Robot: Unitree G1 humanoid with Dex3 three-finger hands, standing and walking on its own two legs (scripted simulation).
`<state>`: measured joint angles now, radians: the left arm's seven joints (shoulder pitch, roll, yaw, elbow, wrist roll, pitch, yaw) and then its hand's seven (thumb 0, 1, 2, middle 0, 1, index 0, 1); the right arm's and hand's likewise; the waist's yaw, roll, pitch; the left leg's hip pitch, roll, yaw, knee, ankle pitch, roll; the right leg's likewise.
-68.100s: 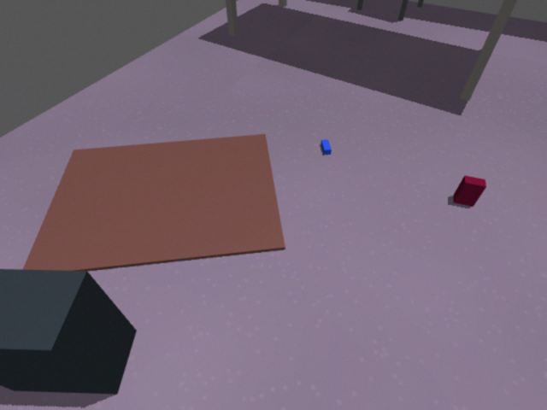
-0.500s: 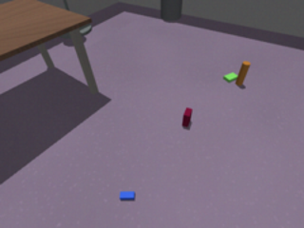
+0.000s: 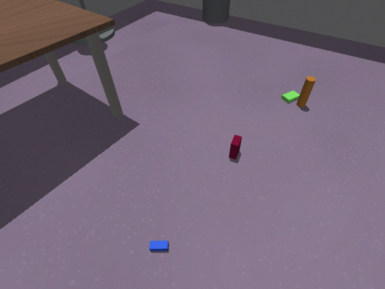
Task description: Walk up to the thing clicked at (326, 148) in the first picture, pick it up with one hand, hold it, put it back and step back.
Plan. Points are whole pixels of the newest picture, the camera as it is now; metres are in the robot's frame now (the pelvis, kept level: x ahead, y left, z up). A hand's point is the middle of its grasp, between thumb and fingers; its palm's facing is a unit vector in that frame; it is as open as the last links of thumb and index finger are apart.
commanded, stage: stand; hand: left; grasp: from above
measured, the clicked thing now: (159, 245) +0.49 +0.20 -0.78
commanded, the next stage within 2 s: step back in 0.36 s
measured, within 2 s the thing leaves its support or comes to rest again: neither
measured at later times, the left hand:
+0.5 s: hand out of the picture +0.07 +0.26 -0.16, palm faces +0.01 -0.93 -0.36, open 7.4 cm
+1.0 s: hand out of the picture +0.05 +0.32 -0.18, palm faces -0.08 -0.93 -0.36, open 7.4 cm
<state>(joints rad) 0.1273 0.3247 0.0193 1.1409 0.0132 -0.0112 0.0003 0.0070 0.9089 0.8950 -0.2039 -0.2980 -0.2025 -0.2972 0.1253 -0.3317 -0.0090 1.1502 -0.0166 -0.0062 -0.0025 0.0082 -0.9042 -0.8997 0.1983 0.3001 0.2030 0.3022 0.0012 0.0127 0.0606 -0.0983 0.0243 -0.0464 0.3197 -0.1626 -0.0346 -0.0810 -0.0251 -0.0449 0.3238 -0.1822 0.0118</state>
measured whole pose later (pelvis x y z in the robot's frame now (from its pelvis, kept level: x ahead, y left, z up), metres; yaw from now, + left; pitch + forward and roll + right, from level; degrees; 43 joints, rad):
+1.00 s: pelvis -0.07 +0.07 -0.02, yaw -3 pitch -2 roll +0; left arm 0.11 0.37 0.06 0.91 0.01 0.06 0.02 0.01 0.91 0.89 -0.20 -0.30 -0.20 -0.30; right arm 0.11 -0.33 -0.04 0.88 -0.02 0.02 -0.03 0.01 -0.90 -0.90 0.20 0.30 0.21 0.30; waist -0.02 -0.04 0.21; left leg -0.27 -0.04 0.08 0.59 -0.28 0.08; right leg -0.32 0.05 0.10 0.84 -0.46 0.01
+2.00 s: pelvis -0.34 +0.05 -0.03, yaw -6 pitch -3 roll +1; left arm 0.25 0.36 0.08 0.86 0.04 0.05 -0.03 0.01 0.91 0.89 -0.20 -0.30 -0.20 -0.30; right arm 0.12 -0.41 -0.06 0.84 -0.01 0.06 -0.03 0.01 -0.90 -0.90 0.20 0.30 0.20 0.30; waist 0.04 0.03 0.15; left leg -0.52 -0.04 -0.11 0.94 -0.47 -0.01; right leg -0.27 0.01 0.06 0.69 -0.37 -0.02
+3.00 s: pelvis -0.64 +0.01 -0.03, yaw +2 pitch -2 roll +1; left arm 0.20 0.39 0.08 0.88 0.04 0.00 0.00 0.01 0.90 0.89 -0.21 -0.30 -0.21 -0.30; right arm 0.24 -0.39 -0.05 0.97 -0.03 0.04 0.01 0.01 -0.90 -0.90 0.20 0.30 0.20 0.30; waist 0.02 0.03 0.09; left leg -0.23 -0.03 -0.05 0.63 -0.40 -0.02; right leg -0.32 -0.06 -0.04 0.69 -0.33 0.00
